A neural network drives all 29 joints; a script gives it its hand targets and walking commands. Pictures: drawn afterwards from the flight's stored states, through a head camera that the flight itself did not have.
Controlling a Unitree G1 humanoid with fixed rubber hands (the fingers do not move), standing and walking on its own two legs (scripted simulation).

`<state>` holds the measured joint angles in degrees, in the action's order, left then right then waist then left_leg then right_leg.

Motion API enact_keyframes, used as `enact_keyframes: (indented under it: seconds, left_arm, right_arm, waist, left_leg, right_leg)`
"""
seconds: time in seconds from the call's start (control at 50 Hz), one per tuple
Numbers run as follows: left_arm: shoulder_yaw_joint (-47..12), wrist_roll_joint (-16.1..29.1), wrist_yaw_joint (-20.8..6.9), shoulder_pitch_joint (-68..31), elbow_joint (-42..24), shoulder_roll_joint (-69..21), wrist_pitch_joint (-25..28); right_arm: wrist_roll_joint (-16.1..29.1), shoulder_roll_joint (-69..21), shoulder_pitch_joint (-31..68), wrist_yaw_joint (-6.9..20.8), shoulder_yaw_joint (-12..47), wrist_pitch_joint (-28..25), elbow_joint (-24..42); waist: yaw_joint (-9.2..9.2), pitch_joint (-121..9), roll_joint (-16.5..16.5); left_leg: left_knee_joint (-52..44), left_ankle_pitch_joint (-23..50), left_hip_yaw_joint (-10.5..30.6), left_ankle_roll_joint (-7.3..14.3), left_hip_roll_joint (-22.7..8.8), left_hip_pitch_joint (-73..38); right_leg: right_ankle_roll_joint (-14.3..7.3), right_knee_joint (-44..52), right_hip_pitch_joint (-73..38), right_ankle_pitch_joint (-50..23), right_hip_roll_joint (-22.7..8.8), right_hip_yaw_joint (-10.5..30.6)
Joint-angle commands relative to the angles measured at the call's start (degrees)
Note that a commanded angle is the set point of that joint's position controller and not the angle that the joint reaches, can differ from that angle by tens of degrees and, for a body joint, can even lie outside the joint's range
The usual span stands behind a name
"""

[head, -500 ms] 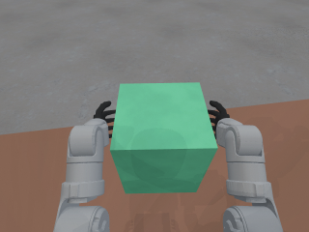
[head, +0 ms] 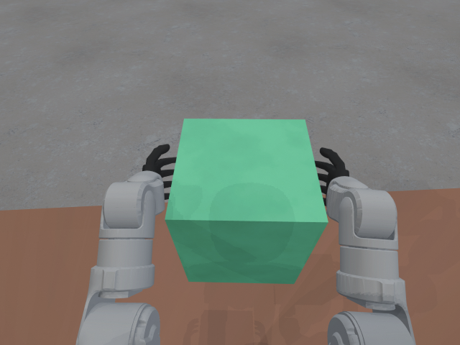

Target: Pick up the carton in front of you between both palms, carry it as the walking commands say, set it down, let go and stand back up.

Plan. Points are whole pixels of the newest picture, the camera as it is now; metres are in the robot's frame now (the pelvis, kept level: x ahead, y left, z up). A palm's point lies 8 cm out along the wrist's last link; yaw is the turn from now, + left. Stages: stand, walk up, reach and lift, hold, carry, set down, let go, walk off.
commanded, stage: carry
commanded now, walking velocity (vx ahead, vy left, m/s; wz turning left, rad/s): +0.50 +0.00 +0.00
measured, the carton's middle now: (242, 206) +0.36 +0.02 +0.06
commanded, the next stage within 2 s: none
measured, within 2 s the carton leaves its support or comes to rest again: neither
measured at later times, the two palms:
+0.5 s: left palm (196, 104) +0.64 +0.15 +0.10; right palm (320, 110) +0.63 -0.15 +0.10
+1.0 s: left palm (206, 65) +0.91 +0.17 +0.07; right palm (299, 67) +0.93 -0.13 +0.06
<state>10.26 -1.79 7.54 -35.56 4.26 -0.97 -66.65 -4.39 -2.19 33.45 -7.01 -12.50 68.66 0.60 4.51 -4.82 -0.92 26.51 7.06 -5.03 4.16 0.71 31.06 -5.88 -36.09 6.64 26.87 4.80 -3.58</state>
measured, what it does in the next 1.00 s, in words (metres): goes down: left foot 0.04 m lower, then right foot 0.03 m lower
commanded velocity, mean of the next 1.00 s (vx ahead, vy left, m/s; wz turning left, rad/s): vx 0.50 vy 0.00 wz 0.00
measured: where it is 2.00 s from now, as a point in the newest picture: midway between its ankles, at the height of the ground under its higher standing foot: (237, 191)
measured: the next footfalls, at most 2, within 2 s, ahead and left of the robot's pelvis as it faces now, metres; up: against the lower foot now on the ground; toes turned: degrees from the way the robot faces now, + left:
left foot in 0.02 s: +0.18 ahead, +0.07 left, -0.04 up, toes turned +3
right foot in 0.58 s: +0.50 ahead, -0.05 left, -0.07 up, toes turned -1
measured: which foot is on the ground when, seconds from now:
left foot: up 0.00-0.00, down 0.02-0.56, up 0.58-1.00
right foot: down 0.00-0.04, up 0.06-0.56, down 0.58-1.00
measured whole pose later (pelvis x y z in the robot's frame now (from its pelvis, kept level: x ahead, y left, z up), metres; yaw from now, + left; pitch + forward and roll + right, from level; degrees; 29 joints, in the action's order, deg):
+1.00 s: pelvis +0.57 +0.00 -0.05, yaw +1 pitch +6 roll +1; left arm 11.2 -2.1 7.6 -34.3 1.8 -1.8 -65.8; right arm -4.1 -2.2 33.0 -7.3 -11.9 67.7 1.9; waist 3.5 -1.8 -0.7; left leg 44.0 -1.8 -1.1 1.5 -2.2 40.9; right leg -7.4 -29.5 11.6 17.4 4.5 -4.0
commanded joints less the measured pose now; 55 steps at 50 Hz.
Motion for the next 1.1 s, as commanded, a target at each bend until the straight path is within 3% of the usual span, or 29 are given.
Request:
enact_keyframes:
  seconds: [0.0, 0.02, 0.04, 0.06, 0.08, 0.1, 0.12, 0.18, 0.24, 0.3, 0.36, 0.44, 0.48, 0.52, 0.54, 0.56, 0.58, 0.6, 0.62, 0.64, 0.66, 0.72, 0.8, 0.84, 0.92, 1.0, 1.04, 1.06, 1.08]
  left_arm:
    - [-37.78, 24.98, -15.58, -37.56, -1.65, -58.54, -0.28]
    - [-37.53, 24.68, -15.73, -38.24, -0.19, -59.46, -0.47]
    - [-36.39, 24.82, -15.5, -39.56, 1.4, -61.23, -0.91]
    - [-36.17, 24.67, -15.23, -40.43, 0.61, -61.19, -0.78]
    - [-36.11, 24.79, -14.91, -42.73, -0.59, -62.42, -0.43]
    - [-35.8, 24.67, -14.45, -44.04, -1.78, -63.9, 0.03]
    - [-35.49, 24.13, -13.91, -44.1, -2.94, -64.62, 0.37]
    - [-35.41, 22.94, -12.43, -41.82, -5.02, -65.15, 0.97]
    - [-36.42, 21.67, -11.3, -38.61, -6.37, -64.71, 1.61]
    - [-37.61, 20.61, -10.75, -37.29, -8.25, -63.13, 1.99]
    - [-38.68, 20.29, -10.49, -37.57, -10.36, -60.79, 1.66]
    - [-37.75, 18.6, -10.97, -34.35, -8.03, -57.21, 0.26]
    - [-36.46, 17.8, -11.66, -33.51, -5.85, -55.94, -0.44]
    - [-34.72, 17.1, -12.33, -32.12, -2.8, -55.09, -0.81]
    - [-33.77, 16.76, -12.69, -32.14, -1.73, -54.95, -0.79]
    - [-32.58, 16.54, -13.1, -31.4, -0.24, -54.44, -0.79]
    - [-30.96, 16.12, -13.28, -32.98, 1.5, -53.17, -0.78]
    - [-30.69, 16.82, -13.62, -31.12, 3.65, -54.68, -0.54]
    - [-31.53, 18.36, -14.2, -32.88, 2.21, -57.59, -0.01]
    - [-32.97, 20.41, -14.72, -37.81, -0.71, -60.1, 0.42]
    - [-34.59, 22.73, -15.11, -42.24, -3.33, -62.48, 0.73]
    - [-37.25, 26.69, -15.31, -46.15, -7.98, -65.91, 1.38]
    - [-38.26, 27.07, -15.22, -42.23, -9.49, -64.9, 1.54]
    - [-38.74, 26.87, -15.24, -40.94, -10.25, -63.84, 1.62]
    - [-39.22, 26.08, -14.99, -39.19, -11.11, -60.83, 1.11]
    - [-38.26, 24.34, -15.11, -35.1, -6.42, -58.44, 0.22]
    - [-37.74, 24.28, -15.43, -34.96, -3.69, -58.51, 0.12]
    - [-37.64, 24.55, -15.65, -35.37, -2.34, -59.0, 0.13]
    - [-37.64, 24.94, -15.9, -36.46, -1.13, -59.54, 0.18]
  right_arm:
    - [18.3, -51.4, 33.54, 11.92, 34.71, -0.68, -3.19]
    - [18.15, -50.81, 33.29, 12.27, 33.44, -0.55, -4.93]
    - [17.99, -49.3, 34.4, 12.25, 32.21, -0.79, -6.52]
    - [19.41, -52.84, 33.76, 12.68, 33.15, -0.96, -7.58]
    - [21.01, -55.79, 37.08, 13.27, 34.1, -1.42, -5.49]
    - [23.33, -58.7, 41.13, 13.77, 35.58, -1.64, -3.15]
    - [25.54, -61.16, 44.72, 14.09, 37.29, -1.96, -0.76]
    - [28.92, -63.92, 47.47, 14.18, 39.34, -2.74, 3.01]
    - [29.0, -63.72, 44.49, 14.19, 39.91, -3.04, 4.04]
    - [28.89, -62.52, 42.57, 14.42, 40.97, -3.25, 5.44]
    - [28.9, -60.39, 42.04, 14.45, 41.8, -3.04, 7.01]
    - [27.24, -57.54, 37.49, 14.51, 40.99, -2.19, 3.51]
    - [26.62, -57.17, 36.91, 14.69, 40.59, -2.05, 0.81]
    - [26.32, -57.63, 37.59, 14.99, 40.18, -1.98, -1.99]
    - [26.3, -57.85, 38.11, 15.15, 39.95, -2.04, -3.4]
    - [26.25, -57.82, 39.18, 15.26, 39.7, -2.08, -4.24]
    - [26.64, -60.15, 40.25, 15.24, 39.57, -1.66, -6.18]
    - [26.17, -59.57, 39.73, 14.89, 38.36, -1.67, -6.36]
    - [25.84, -60.4, 41.79, 14.58, 38.2, -2.0, -5.01]
    - [25.67, -61.63, 44.12, 14.24, 37.89, -2.43, -3.42]
    - [25.46, -62.41, 45.14, 13.7, 37.61, -2.82, -2.04]
    - [24.58, -63.57, 43.46, 11.93, 37.79, -3.36, 0.56]
    - [22.61, -62.33, 38.84, 10.48, 38.66, -3.95, 1.97]
    - [22.15, -61.27, 38.2, 10.19, 39.43, -4.04, 3.13]
    - [21.99, -58.47, 38.42, 9.94, 40.74, -3.34, 5.21]
    - [20.77, -55.48, 35.65, 10.7, 39.78, -1.79, 1.94]
    - [19.9, -54.53, 35.05, 11.33, 38.21, -1.28, -0.55]
    - [19.38, -54.12, 34.82, 11.6, 37.15, -1.14, -2.07]
    - [18.73, -53.73, 34.08, 11.84, 35.96, -1.16, -3.81]
  waist:
    - [-6.01, -22.49, 2.33]
    - [-5.08, -26.06, -7.25]
    - [-7.99, -31.15, -17.29]
    - [-8.48, -29.82, -12.19]
    - [-8.32, -25.67, -8.49]
    - [-7.27, -23.06, -2.81]
    - [-6.42, -22.35, -1.66]
    - [-5.43, -22.52, -3.34]
    - [-6.95, -23.23, -4.55]
    - [-8.13, -23.42, -4.62]
    - [-9.04, -21.73, -4.83]
    - [-10.67, -18.76, -4.69]
    - [-9.87, -17.18, -5.51]
    - [-5.84, -18.99, -5.47]
    - [-3.04, -21.36, -3.52]
    - [-2.33, -24.38, 3.19]
    - [-2.28, -28.36, 14.71]
    - [-1.05, -31.49, 16.07]
    - [-1.12, -27.18, 11.54]
    - [-1.57, -23.96, 6.75]
    - [-2.55, -21.44, 3.96]
    - [-3.62, -21.89, 4.92]
    - [-2.02, -23.89, 5.68]
    - [-1.37, -23.89, 6.13]
    - [0.14, -21.73, 6.2]
    - [2.33, -18.68, 6.44]
    - [1.55, -17.31, 7.21]
    - [-0.22, -17.8, 7.69]
    - [-3.12, -19.34, 6.79]
  left_leg:
    - [-2.37, 9.96, 1.58, 1.03, -3.19, -28.26]
    - [8.58, 33.19, 16.88, 2.3, -16.55, -41.76]
    - [5.22, 16.99, 36.25, 14.66, -25.11, -53.35]
    - [1.2, -2.78, 38.26, 14.43, -22.09, -49.75]
    - [-0.87, -9.29, 34.63, 12.11, -18.68, -43.79]
    - [-2.22, -9.09, 31.12, 10.03, -17.13, -38.18]
    - [-3.27, -8.54, 28.82, 9.34, -16.75, -34.17]
    - [-4.86, -5.85, 22.94, 7.95, -14.86, -29.27]
    - [-2.52, 9.73, 18.88, 7.44, -13.84, -34.89]
    - [-0.49, 19.44, 16.03, 6.39, -12.42, -40.68]
    - [0.55, 23.02, 13.21, 5.74, -10.04, -42.36]
    - [3.42, 23.57, 9.86, 4.62, -7.05, -43.33]
    - [5.6, 21.72, 8.32, 3.66, -6.93, -39.67]
    - [15.22, 24.26, 5.46, 1.34, -6.36, -34.79]
    - [24.28, 17.35, 3.16, 0.05, -5.14, -28.59]
    - [34.97, -7.77, 2.05, -0.71, -2.53, -16.24]
    - [48.73, -42.95, 3.74, -3.27, 3.78, 2.77]
    - [56.82, -43.41, 6.37, -2.6, 4.09, 10.71]
    - [55.32, -39.31, 7.46, -1.2, 1.39, 12.46]
    - [52.14, -35.63, 7.35, -0.97, -0.04, 12.01]
    - [48.12, -32.55, 7.23, -1.43, -1.53, 10.71]
    - [41.01, -28.74, 6.02, -2.73, -2.82, 6.41]
    - [34.75, -22.36, 4.7, -3.94, -3.8, 13.06]
    - [31.73, -18.25, 4.04, -3.87, -3.62, 15.64]
    - [21.39, -10.02, 2.02, -2.98, -1.81, 16.17]
    - [5.28, -1.38, -1.19, -1.58, 1.32, 10.83]
    - [-1.08, 2.39, -1.34, 0.29, 1.51, 2.53]
    - [-2.98, 2.69, -2.05, 1.14, 1.9, -4.07]
    - [-6.04, 4.75, -3.25, 1.38, 2.01, -13.02]
  right_leg:
    - [1.13, -20.32, 2.68, -38.9, -7.79, 1.72]
    - [2.74, -29.29, 17.1, -2.87, -4.13, 0.73]
    - [5.65, -44.89, 33.76, 9.76, 1.44, 4.01]
    - [3.44, -45.85, 37.46, 6.57, -1.26, 5.88]
    - [2.71, -44.18, 38.74, 3.44, -2.81, 5.32]
    - [2.78, -40.51, 37.58, 0.45, -4.34, 5.37]
    - [3.09, -37.73, 35.83, -1.59, -5.58, 5.55]
    - [4.09, -30.76, 32.33, -5.02, -6.87, 4.28]
    - [5.04, -25.25, 37.36, -10.27, -7.64, 2.91]
    - [5.11, -20.43, 41.26, -15.99, -7.49, 2.01]
    - [4.29, -12.56, 40.8, -22.81, -6.19, 0.62]
    - [2.99, 2.98, 35.34, -32.16, -2.66, -3.04]
    - [1.46, 9.9, 26.91, -36.74, -2.24, -3.25]
    - [0.15, 14.24, 12.47, -38.46, -1.53, -4.4]
    - [0.04, 14.62, 1.39, -41.14, -3.79, -2.75]
    - [0.22, 6.81, -11.4, -57.45, -12.86, 6.56]
    - [-8.53, 0.5, -27.71, -68.31, -26.82, 26.54]
    - [-14.44, 5.85, -29.16, -41.35, -28.33, 36.95]
    - [-12.21, 9.8, -22.11, -27.28, -24.41, 35.1]
    - [-9.94, 11.59, -15.92, -23.47, -21.87, 31.48]
    - [-8.45, 12.96, -10.17, -24.56, -20.37, 27.76]
    - [-6.52, 15.11, -3.8, -27.17, -18.48, 21.71]
    - [-6.04, 11.36, -11.33, -46.54, -17.78, 16.57]
    - [-5.02, 9.83, -14.62, -52.76, -16.58, 14.49]
    - [-3.96, 8.07, -17.52, -56.73, -13.11, 11.01]
    - [-3.57, 5.17, -18.84, -56.48, -10.84, 8.71]
    - [-2.68, 2.44, -15.15, -54.27, -11.17, 7.65]
    - [-1.64, -1.07, -12.7, -56.23, -11.03, 6.55]
    - [-0.15, -7.88, -9.35, -55.71, -10.12, 3.97]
